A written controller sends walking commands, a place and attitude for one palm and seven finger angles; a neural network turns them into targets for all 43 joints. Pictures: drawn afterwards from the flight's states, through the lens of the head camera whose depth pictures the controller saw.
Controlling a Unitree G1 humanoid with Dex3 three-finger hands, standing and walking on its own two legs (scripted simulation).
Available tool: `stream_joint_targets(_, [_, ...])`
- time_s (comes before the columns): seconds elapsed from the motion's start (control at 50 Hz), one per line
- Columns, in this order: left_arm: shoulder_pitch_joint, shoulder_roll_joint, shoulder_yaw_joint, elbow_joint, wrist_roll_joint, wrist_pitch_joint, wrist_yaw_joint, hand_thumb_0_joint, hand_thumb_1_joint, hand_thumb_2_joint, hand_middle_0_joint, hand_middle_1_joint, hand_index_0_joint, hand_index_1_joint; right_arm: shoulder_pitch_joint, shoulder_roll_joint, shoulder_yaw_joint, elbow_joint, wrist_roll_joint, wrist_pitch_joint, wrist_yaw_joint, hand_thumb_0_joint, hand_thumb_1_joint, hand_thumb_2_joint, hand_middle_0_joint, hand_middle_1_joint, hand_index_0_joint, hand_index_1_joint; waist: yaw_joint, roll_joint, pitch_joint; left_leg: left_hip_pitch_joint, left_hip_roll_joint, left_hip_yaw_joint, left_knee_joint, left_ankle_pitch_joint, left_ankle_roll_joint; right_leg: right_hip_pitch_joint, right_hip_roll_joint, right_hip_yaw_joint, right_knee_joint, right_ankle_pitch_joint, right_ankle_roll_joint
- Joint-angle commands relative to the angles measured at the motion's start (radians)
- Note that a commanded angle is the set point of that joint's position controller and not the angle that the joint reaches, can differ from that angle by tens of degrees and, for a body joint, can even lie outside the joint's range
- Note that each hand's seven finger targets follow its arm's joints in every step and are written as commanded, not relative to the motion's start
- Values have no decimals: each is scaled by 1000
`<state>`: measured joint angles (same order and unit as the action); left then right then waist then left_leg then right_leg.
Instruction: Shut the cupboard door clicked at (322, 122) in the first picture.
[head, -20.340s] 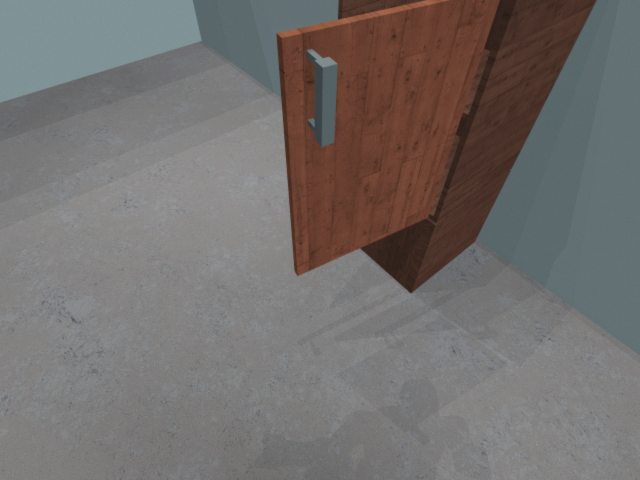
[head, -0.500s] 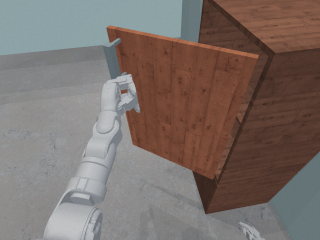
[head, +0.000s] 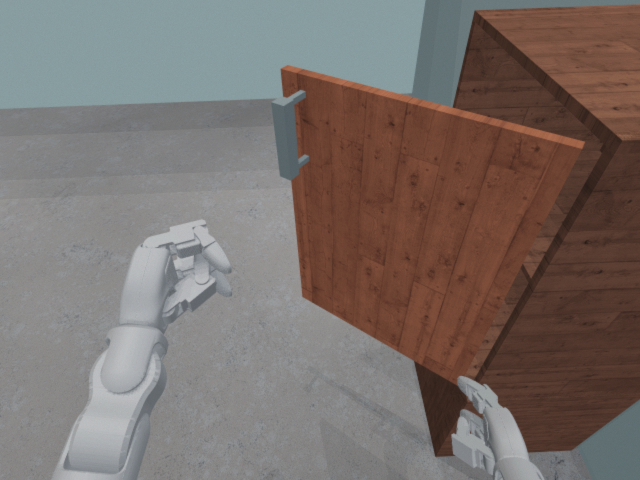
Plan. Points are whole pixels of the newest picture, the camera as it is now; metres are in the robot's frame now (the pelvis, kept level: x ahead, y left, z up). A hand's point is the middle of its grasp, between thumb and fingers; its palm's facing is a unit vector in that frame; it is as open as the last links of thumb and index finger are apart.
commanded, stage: draw the hand back to the body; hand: left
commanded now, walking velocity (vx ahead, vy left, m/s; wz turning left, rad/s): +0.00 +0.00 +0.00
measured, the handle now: (294, 135) +0.59 +0.11 +0.15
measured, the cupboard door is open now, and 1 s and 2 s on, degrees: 53 53 53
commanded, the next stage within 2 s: step back with the hand held close in 0.88 s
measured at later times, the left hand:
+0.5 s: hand (68, 333) +0.20 +0.27 +0.16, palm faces +0.40 -0.82 -0.42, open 6.1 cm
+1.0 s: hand (58, 334) +0.20 +0.27 +0.16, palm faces +0.43 -0.80 -0.41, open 7.4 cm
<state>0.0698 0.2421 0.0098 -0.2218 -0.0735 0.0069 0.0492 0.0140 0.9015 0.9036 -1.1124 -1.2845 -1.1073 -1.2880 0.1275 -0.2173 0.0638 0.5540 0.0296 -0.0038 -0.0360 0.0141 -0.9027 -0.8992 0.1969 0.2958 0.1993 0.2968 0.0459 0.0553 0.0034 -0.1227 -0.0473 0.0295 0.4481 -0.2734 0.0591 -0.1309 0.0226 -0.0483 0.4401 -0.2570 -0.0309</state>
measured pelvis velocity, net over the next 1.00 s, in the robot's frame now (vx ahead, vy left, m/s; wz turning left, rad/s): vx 0.01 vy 0.01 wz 0.00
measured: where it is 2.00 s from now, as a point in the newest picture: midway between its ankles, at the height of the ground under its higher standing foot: outside the picture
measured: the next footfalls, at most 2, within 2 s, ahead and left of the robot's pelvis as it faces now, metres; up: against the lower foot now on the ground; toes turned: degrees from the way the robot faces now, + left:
none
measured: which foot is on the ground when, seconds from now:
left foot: down 0.00-1.00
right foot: down 0.00-1.00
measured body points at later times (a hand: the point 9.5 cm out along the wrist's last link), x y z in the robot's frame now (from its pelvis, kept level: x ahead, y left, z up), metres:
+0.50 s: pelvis +0.01 +0.01 +0.00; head -0.01 -0.01 +0.45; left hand +0.18 +0.31 +0.18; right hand +0.18 -0.22 -0.09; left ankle -0.02 +0.08 -0.74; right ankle -0.01 -0.10 -0.74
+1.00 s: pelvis +0.01 +0.01 +0.00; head -0.01 -0.01 +0.45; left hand +0.17 +0.31 +0.18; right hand +0.19 -0.20 -0.09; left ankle -0.02 +0.08 -0.74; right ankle -0.01 -0.10 -0.74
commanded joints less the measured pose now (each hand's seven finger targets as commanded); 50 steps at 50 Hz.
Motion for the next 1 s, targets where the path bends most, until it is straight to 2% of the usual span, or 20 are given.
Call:
stream_joint_targets(0.0, [-213, 131, 111, -287, 15, -109, 36, 0, 900, 900, -860, -1020, -860, -1020, -77, -89, -39, -126, -5, -31, -8, 0, -900, -900, 200, 300, 200, 300, -28, 25, -160, 103, 66, -63, -78, 277, -27, 22, -37, 40, -69, 227, -9])
stream_joint_targets(0.04, [-134, 167, 155, -288, 14, -114, 42, 0, 900, 900, -805, -960, -805, -960, -78, -99, -42, -121, -8, -32, -10, 0, -900, -900, 200, 300, 200, 300, -17, -7, -154, 101, 69, -67, -80, 303, -26, 38, -34, 42, -75, 242, -9])
stream_joint_targets(0.1, [-32, 160, 175, -308, 10, -123, 43, 0, 900, 900, -723, -870, -723, -870, -79, -94, -49, -126, -8, -29, -10, 0, -900, -900, 200, 300, 200, 300, -16, -34, -153, 95, 74, -67, -79, 341, -33, 52, -34, 36, -72, 260, -5])
stream_joint_targets(0.14, [30, 208, 236, -301, 11, -129, 47, 0, 900, 900, -668, -810, -668, -810, -80, -104, -53, -116, -9, -28, -12, 0, -900, -900, 200, 300, 200, 300, -3, -25, -129, 76, 73, -70, -81, 345, -35, 56, -35, 37, -79, 258, -8])
stream_joint_targets(0.16, [61, 180, 221, -306, 5, -130, 45, 0, 900, 900, -640, -780, -640, -780, -78, -96, -55, -121, -8, -26, -12, 0, -900, -900, 200, 300, 200, 300, -7, -18, -117, 69, 73, -68, -82, 355, -37, 59, -37, 36, -79, 263, -6])
stream_joint_targets(0.18, [63, 208, 253, -317, 9, -137, 47, 0, 900, 900, -613, -750, -613, -750, -77, -102, -56, -119, -6, -29, -10, 0, -900, -900, 200, 300, 200, 300, -4, -38, -124, 70, 75, -73, -81, 358, -41, 54, -36, 30, -77, 259, -5])
stream_joint_targets(0.24, [147, 250, 316, -324, 6, -146, 51, 0, 900, 900, -530, -660, -530, -660, -77, -110, -66, -112, -7, -36, -13, 0, -900, -900, 200, 300, 200, 300, 8, -19, -108, 58, 80, -77, -85, 356, -46, 58, -35, 32, -81, 239, -5])
stream_joint_targets(0.3, [214, 248, 341, -337, 2, -156, 54, 0, 900, 900, -447, -570, -447, -570, -68, -103, -73, -110, -4, -46, -14, 0, -900, -900, 200, 300, 200, 300, 5, 5, -105, 59, 82, -75, -84, 362, -51, 51, -36, 29, -81, 231, -1])
stream_joint_targets(0.34, [250, 303, 406, -344, 2, -165, 59, 0, 900, 900, -393, -510, -393, -510, -67, -116, -78, -104, -4, -53, -16, 0, -900, -900, 200, 300, 200, 300, 16, -10, -92, 38, 81, -76, -85, 343, -49, 58, -34, 32, -87, 224, -3])
stream_joint_targets(0.36, [270, 268, 385, -359, -3, -168, 57, 0, 900, 900, -365, -480, -365, -480, -65, -106, -80, -107, -1, -55, -16, 0, -900, -900, 200, 300, 200, 300, 7, 19, -86, 39, 80, -74, -85, 345, -49, 55, -37, 33, -87, 224, -3])
stream_joint_targets(0.44, [335, 336, 475, -367, -3, -178, 68, 0, 900, 900, -255, -360, -255, -360, -53, -120, -89, -96, 1, -73, -19, 0, -900, -900, 200, 300, 200, 300, 18, 26, -77, 29, 85, -80, -87, 326, -53, 49, -33, 33, -93, 201, -3])
stream_joint_targets(0.48, [361, 332, 488, -370, -5, -183, 70, 0, 900, 900, -200, -300, -200, -300, -47, -116, -92, -95, 4, -79, -20, 0, -900, -900, 200, 300, 200, 300, 15, 43, -70, 30, 86, -77, -88, 318, -55, 38, -32, 32, -94, 192, -2])
stream_joint_targets(0.5, [335, 288, 440, -371, -3, -185, 68, 0, 900, 900, -200, -300, -200, -300, -51, -114, -91, -94, 2, -84, -19, 0, -900, -900, 200, 300, 200, 300, 3, 56, -50, 35, 82, -76, -91, 289, -54, 18, -34, 32, -98, 171, 0])
stream_joint_targets(0.54, [281, 289, 425, -360, 4, -186, 74, 0, 900, 900, -200, -300, -200, -300, -50, -129, -92, -80, 0, -94, -22, 0, -900, -900, 200, 300, 200, 300, -2, 31, -12, 24, 86, -94, -103, 247, -53, -7, -32, 31, -102, 135, -2])
stream_joint_targets(0.6, [266, 276, 409, -337, 6, -184, 81, 0, 900, 900, -200, -300, -200, -300, -45, -127, -95, -80, -2, -102, -28, 0, -900, -900, 200, 300, 200, 300, -4, -9, -21, 27, 81, -92, -108, 191, -43, -11, -32, 30, -103, 104, 0])
stream_joint_targets(0.66, [264, 289, 421, -356, 7, -185, 84, 0, 900, 900, -200, -300, -200, -300, -49, -122, -92, -79, -5, -105, -31, 0, -900, -900, 200, 300, 200, 300, 2, 27, -44, 25, 75, -86, -111, 182, -42, 16, -37, 38, -104, 107, -3])
stream_joint_targets(0.74, [291, 327, 466, -349, 5, -183, 84, 0, 900, 900, -200, -300, -200, -300, -53, -124, -87, -77, -9, -104, -30, 0, -900, -900, 200, 300, 200, 300, 17, 22, -48, 11, 72, -85, -109, 219, -44, 47, -34, 39, -107, 139, -8])
stream_joint_targets(0.76, [284, 294, 435, -377, 4, -185, 80, 0, 900, 900, -200, -300, -200, -300, -57, -113, -85, -84, -7, -104, -29, 0, -900, -900, 200, 300, 200, 300, 10, 48, -50, 23, 74, -83, -103, 247, -48, 46, -35, 42, -103, 157, -8])
stream_joint_targets(0.82, [300, 311, 456, -376, 6, -182, 80, 0, 900, 900, -200, -300, -200, -300, -51, -114, -83, -83, -9, -107, -23, 0, -900, -900, 200, 300, 200, 300, 16, 61, -61, 35, 77, -83, -98, 297, -56, 45, -33, 34, -95, 185, -7])
stream_joint_targets(0.98, [333, 302, 460, -339, -1, -172, 72, 0, 900, 900, -200, -300, -200, -300, -47, -119, -88, -85, -10, -92, -19, 0, -900, -900, 200, 300, 200, 300, 16, -4, -65, 28, 78, -74, -94, 311, -52, 51, -34, 38, -100, 202, -3])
